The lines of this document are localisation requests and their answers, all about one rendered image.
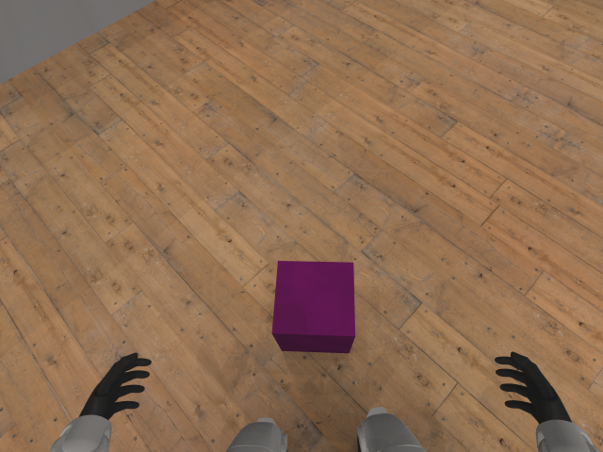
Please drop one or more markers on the right robot forearm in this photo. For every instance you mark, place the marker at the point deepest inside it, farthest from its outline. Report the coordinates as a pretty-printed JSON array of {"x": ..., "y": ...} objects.
[{"x": 562, "y": 436}]

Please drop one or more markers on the left robot hand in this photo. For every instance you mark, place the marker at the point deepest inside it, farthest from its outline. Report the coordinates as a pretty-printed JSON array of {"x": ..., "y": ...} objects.
[{"x": 102, "y": 400}]

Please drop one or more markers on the left robot forearm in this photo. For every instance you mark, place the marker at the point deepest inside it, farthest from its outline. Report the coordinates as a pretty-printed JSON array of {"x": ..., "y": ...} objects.
[{"x": 87, "y": 433}]

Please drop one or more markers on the carton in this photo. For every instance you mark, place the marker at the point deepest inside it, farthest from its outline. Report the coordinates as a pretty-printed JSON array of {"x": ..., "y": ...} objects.
[{"x": 314, "y": 306}]

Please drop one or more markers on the left robot shin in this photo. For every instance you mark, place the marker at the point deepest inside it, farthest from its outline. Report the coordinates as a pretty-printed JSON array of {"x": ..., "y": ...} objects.
[{"x": 265, "y": 419}]

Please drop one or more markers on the right robot hand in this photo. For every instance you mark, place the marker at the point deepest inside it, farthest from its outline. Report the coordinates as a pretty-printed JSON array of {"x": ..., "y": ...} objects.
[{"x": 545, "y": 403}]

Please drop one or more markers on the robot left thigh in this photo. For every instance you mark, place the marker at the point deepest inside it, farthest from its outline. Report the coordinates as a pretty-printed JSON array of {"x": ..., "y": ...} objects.
[{"x": 259, "y": 437}]

